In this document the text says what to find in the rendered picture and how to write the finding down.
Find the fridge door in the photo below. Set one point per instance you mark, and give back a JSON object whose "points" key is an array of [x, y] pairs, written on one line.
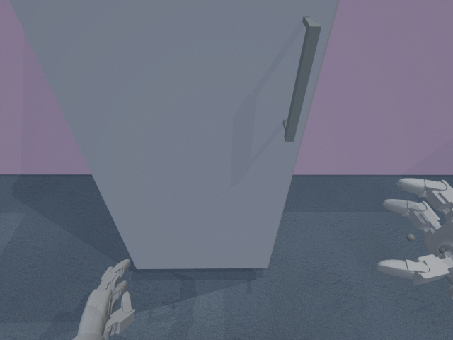
{"points": [[177, 107]]}

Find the robot left hand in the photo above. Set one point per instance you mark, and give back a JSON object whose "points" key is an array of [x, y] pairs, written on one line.
{"points": [[101, 302]]}

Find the robot right hand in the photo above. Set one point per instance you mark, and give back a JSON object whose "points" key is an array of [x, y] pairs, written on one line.
{"points": [[435, 265]]}

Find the handle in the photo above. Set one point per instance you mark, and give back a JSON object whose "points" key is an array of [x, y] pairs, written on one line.
{"points": [[304, 69]]}

